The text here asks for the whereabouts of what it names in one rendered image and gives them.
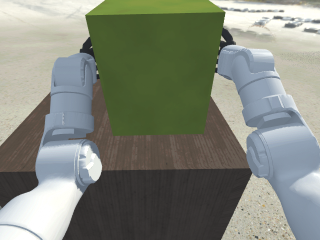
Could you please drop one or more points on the right robot forearm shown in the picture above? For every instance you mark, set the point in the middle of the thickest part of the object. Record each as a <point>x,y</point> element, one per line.
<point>265,102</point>

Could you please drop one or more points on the pedestal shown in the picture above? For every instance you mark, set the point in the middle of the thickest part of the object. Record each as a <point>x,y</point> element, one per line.
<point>151,187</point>

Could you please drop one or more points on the robot left upper arm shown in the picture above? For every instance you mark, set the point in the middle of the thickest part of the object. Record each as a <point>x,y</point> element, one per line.
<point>64,168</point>

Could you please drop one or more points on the robot right hand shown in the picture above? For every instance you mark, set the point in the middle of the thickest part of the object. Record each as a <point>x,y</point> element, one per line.
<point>229,41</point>

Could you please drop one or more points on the robot left hand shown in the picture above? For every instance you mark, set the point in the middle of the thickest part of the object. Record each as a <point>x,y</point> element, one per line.
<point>86,48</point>

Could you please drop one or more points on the carton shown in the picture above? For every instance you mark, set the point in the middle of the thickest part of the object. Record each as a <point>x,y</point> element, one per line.
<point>156,61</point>

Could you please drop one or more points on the robot right upper arm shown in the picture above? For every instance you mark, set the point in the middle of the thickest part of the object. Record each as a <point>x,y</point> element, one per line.
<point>288,157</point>

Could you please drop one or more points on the left robot forearm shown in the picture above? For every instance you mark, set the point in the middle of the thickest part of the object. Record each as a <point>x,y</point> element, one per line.
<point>70,116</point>

